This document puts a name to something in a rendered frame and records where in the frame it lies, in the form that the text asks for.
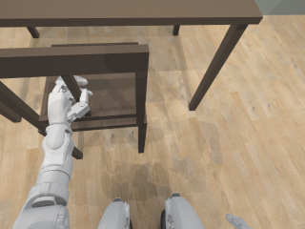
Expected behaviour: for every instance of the table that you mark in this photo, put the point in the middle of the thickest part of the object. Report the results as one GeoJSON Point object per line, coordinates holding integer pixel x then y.
{"type": "Point", "coordinates": [114, 13]}

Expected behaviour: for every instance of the robot left forearm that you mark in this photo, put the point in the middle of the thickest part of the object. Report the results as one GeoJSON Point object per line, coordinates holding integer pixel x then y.
{"type": "Point", "coordinates": [52, 184]}

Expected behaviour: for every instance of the left robot hand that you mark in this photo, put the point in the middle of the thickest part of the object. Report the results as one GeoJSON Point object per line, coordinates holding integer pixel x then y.
{"type": "Point", "coordinates": [60, 102]}

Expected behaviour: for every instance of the right robot thigh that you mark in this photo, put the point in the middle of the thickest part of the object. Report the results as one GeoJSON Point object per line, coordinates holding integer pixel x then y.
{"type": "Point", "coordinates": [180, 212]}

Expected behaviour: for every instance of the chair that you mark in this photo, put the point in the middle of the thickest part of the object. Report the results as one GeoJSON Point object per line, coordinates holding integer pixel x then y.
{"type": "Point", "coordinates": [117, 75]}

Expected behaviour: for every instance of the left robot upper arm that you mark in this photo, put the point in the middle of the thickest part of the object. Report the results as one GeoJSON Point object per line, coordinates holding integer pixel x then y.
{"type": "Point", "coordinates": [45, 217]}

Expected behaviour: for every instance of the right robot hand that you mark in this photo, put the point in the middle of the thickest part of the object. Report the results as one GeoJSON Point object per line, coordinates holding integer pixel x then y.
{"type": "Point", "coordinates": [237, 222]}

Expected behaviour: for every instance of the robot thigh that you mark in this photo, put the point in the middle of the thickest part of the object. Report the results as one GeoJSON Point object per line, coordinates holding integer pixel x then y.
{"type": "Point", "coordinates": [116, 216]}
{"type": "Point", "coordinates": [180, 212]}

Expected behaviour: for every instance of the left robot thigh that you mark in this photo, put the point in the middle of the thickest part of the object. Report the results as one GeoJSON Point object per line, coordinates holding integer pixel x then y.
{"type": "Point", "coordinates": [116, 216]}

